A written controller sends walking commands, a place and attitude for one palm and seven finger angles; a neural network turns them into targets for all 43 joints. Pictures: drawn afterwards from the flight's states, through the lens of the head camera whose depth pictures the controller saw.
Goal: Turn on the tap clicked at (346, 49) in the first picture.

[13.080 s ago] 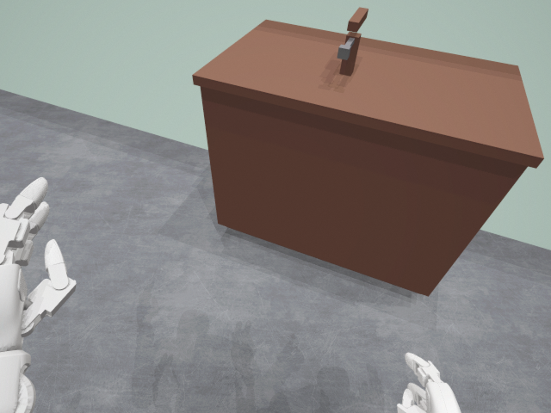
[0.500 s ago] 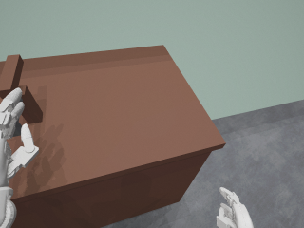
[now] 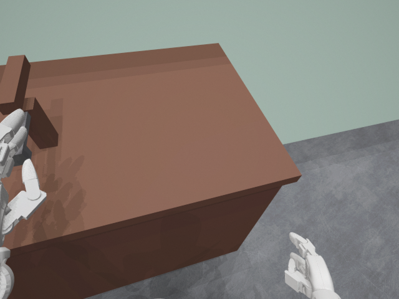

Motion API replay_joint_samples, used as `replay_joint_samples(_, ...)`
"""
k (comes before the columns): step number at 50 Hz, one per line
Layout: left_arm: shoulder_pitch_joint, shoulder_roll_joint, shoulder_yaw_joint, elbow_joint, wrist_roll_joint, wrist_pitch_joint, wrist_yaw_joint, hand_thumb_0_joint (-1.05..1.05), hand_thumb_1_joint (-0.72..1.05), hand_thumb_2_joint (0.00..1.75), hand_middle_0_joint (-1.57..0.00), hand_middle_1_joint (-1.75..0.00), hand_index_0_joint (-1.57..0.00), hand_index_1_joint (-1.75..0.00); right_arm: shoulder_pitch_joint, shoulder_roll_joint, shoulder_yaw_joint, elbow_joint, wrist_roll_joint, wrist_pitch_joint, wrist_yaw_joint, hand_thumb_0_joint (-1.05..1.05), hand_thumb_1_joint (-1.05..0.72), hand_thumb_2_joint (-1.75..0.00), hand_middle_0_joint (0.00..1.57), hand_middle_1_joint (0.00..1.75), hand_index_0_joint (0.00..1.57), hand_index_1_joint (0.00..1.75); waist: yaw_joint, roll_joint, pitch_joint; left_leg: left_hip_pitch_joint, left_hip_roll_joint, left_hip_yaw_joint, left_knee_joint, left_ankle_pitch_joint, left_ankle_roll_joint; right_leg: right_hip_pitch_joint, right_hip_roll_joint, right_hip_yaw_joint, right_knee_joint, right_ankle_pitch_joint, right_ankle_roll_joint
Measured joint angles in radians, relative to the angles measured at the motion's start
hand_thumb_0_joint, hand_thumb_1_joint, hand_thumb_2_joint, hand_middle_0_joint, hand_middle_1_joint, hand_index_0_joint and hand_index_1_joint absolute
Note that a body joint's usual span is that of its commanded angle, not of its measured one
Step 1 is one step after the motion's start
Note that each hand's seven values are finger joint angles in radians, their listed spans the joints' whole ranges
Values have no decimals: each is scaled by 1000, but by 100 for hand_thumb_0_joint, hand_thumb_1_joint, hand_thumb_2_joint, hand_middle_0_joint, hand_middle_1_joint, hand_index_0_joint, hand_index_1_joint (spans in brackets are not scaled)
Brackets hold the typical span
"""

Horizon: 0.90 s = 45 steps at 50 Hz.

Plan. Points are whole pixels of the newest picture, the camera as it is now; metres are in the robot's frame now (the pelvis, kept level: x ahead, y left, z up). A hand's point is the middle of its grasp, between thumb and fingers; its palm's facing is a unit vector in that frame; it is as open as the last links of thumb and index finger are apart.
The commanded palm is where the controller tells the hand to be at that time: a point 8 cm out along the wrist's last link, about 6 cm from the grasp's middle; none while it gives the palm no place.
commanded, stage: shuffle to correct the standing spot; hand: left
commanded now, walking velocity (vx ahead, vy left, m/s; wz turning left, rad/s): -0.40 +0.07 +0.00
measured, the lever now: (17, 154) +0.30 +0.34 +0.13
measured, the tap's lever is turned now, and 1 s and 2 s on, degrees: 0 0 0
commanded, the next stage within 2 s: come to a stop and stand still in 0.20 s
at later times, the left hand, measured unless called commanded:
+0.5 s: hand out of the picture +0.14 +0.28 +0.16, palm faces +0.37 -0.82 -0.43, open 7.4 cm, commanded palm +0.08 +0.31 +0.18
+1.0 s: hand out of the picture +0.12 +0.28 +0.16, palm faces +0.36 -0.86 -0.36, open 7.4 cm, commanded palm +0.06 +0.31 +0.18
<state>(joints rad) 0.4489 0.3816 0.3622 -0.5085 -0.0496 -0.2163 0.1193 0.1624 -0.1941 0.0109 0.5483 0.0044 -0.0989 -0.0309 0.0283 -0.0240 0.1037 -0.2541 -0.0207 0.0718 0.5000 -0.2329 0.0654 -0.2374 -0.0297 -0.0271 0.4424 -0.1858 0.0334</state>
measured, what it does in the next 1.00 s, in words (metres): walks backwards: left foot, then right foot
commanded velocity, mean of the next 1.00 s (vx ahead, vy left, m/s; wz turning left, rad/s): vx -0.03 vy -0.01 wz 0.00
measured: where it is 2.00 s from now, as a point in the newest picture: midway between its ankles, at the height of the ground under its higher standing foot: outside the picture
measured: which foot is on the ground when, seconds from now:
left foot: down 0.00-0.20, up 0.22-0.34, down 0.36-1.00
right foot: down 0.00-0.38, up 0.40-0.64, down 0.66-1.00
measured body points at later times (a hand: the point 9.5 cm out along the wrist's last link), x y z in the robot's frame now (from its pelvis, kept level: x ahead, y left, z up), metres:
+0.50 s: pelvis -0.08 +0.03 +0.00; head -0.02 +0.07 +0.44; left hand +0.12 +0.33 +0.19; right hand +0.08 -0.20 -0.09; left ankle -0.05 +0.13 -0.74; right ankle -0.06 -0.11 -0.69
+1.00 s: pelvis -0.10 +0.04 +0.00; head -0.09 +0.06 +0.44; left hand +0.10 +0.32 +0.18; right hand +0.03 -0.22 -0.08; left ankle -0.08 +0.13 -0.74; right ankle -0.11 -0.07 -0.73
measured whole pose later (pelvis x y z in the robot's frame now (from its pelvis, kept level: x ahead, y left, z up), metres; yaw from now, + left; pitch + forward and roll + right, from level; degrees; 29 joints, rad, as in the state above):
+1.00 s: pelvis -0.10 +0.04 +0.00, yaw -2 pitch -2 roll +0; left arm 0.44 0.37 0.36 -0.49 -0.04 -0.17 0.13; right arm 0.24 -0.21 -0.02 0.62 0.00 -0.10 -0.05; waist -0.01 -0.05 0.06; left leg -0.24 -0.02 0.04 0.54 -0.26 0.05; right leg -0.22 0.01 -0.03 0.58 -0.37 -0.03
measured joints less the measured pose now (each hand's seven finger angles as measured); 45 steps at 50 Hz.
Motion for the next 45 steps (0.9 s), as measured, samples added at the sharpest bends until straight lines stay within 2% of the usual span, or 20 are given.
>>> replay_joint_samples(9, 7, 10, 40, -46, 4, -41, -8, 1, 88, 90, -22, -30, -22, -30, -18, -8, -3, -23, -4, -10, 0, 1, -90, -90, 20, 30, 20, 30, 7, 20, 31, -119, 9, -14, 131, -22, -4, -115, 2, -15, 136, -32, -12)
replay_joint_samples(11, 8, 1, 37, -59, 5, -57, -6, 1, 88, 90, -22, -30, -22, -30, -16, -13, -10, -11, -7, -13, 4, 1, -90, -90, 20, 30, 21, 30, 2, 23, 30, -159, -1, -33, 192, -84, -29, -136, -1, -21, 144, -28, -15)
replay_joint_samples(14, 15, -5, 31, -80, 13, -69, 6, 1, 88, 90, -22, -30, -22, -30, -18, -17, -20, 26, -12, -4, 8, 1, -90, -90, 20, 30, 21, 30, -8, -6, 28, -194, -30, -69, 333, -192, -60, -161, -27, -8, 136, -5, -10)
replay_joint_samples(16, 23, 5, 37, -90, 22, -72, 17, 1, 88, 90, -22, -30, -22, -30, -15, -17, -20, 43, -14, 4, 3, 1, -90, -90, 20, 30, 20, 30, -23, -31, 23, -166, -23, -79, 307, -212, -68, -176, -48, 0, 125, 13, 2)
replay_joint_samples(18, 42, 23, 50, -98, 24, -69, 25, 1, 88, 90, -22, -30, -22, -30, -6, -20, -21, 47, -13, 6, -5, 1, -90, -90, 20, 30, 20, 30, -41, -43, 15, -89, 4, -72, 151, -115, -69, -198, -63, 7, 136, 22, 19)
replay_joint_samples(19, 43, 34, 55, -94, 21, -65, 26, 1, 88, 90, -22, -30, -22, -30, -4, -16, -27, 50, -12, 5, -10, 1, -90, -90, 20, 30, 20, 30, -45, -60, 25, -70, -7, -58, 111, -71, -59, -206, -79, 18, 152, 19, 24)
replay_joint_samples(20, 41, 44, 61, -87, 17, -58, 24, 1, 88, 90, -22, -30, -22, -30, -2, -7, -32, 53, -8, 3, -15, 1, -90, -90, 20, 30, 20, 30, -36, -81, 40, -56, -21, -39, 99, -54, -46, -210, -87, 38, 177, -2, 15)
replay_joint_samples(21, 40, 50, 65, -78, 13, -48, 21, 1, 88, 90, -22, -30, -22, -30, 6, 1, -35, 52, -7, -1, -18, 1, -90, -90, 20, 30, 20, 30, -28, -85, 46, -48, -24, -28, 94, -50, -36, -219, -78, 49, 238, -81, 7)
replay_joint_samples(23, 35, 50, 72, -72, 9, -26, 18, 1, 88, 90, -22, -30, -22, -30, 24, 18, -37, 55, -11, -22, -16, 1, -90, -90, 20, 30, 20, 30, -31, -65, 46, -41, -11, -32, 79, -41, -24, -236, -31, 54, 413, -204, -7)
replay_joint_samples(24, 34, 46, 74, -76, 9, -19, 20, 1, 88, 90, -22, -30, -22, -30, 33, 27, -36, 58, -10, -32, -9, 1, -90, -90, 20, 30, 20, 30, -34, -54, 43, -37, -2, -37, 67, -32, -21, -234, -8, 48, 475, -227, -13)
replay_joint_samples(26, 37, 34, 73, -91, 9, -9, 20, 2, 88, 90, -22, -30, -22, -30, 53, 42, -30, 60, -4, -38, 13, 1, -90, -90, 20, 30, 20, 30, -35, -38, 25, -32, 13, -41, 41, -12, -20, -209, 23, 22, 508, -242, -20)
replay_joint_samples(29, 42, 15, 57, -103, 6, 3, 12, 2, 88, 90, -22, -30, -22, -30, 74, 52, -16, 55, 0, -29, 34, 1, -90, -90, 20, 30, 20, 30, -29, -21, -8, -28, 29, -29, 12, 10, -24, -126, 40, -17, 382, -240, -32)
replay_joint_samples(32, 36, 18, 47, -73, 3, 18, -1, 1, 89, 90, -21, -30, -21, -30, 82, 53, 1, 42, -2, -13, 38, 1, -90, -90, 20, 30, 21, 30, -31, -7, -38, -37, 29, -17, 3, 24, -26, -12, 46, -28, 155, -211, -41)
replay_joint_samples(35, 12, 23, 37, -8, 4, 32, -13, 1, 89, 90, -21, -30, -21, -30, 67, 43, 9, 39, -1, 5, 35, 1, -90, -90, 20, 30, 21, 30, -42, 29, -37, -46, 39, -22, 18, 28, -31, 66, 61, -39, -15, -53, -55)
replay_joint_samples(38, 19, 21, 25, 34, -1, 54, -18, 1, 88, 90, -21, -30, -21, -30, 67, 35, 5, 41, 7, 30, 33, 1, -90, -90, 20, 30, 21, 30, -51, 46, -54, -62, 40, -37, 54, -72, -41, 68, 67, -48, -32, -36, -71)
replay_joint_samples(42, 60, -11, 0, 26, -7, 73, -5, 1, 89, 90, -22, -30, -22, -30, 77, 8, -4, 56, 14, 36, 22, 1, -90, -90, 20, 30, 21, 30, -35, 23, -78, -89, 18, -46, 183, -116, -47, 38, 60, -22, 8, -57, -78)
replay_joint_samples(45, 39, -27, -21, 10, 0, 69, 9, 1, 88, 90, -22, -30, -22, -30, 89, -19, -18, 68, 9, 18, 3, 1, -90, -90, 20, 30, 21, 30, -34, 15, -71, -16, 24, -44, 54, -71, -36, 28, 58, -29, 53, -82, -65)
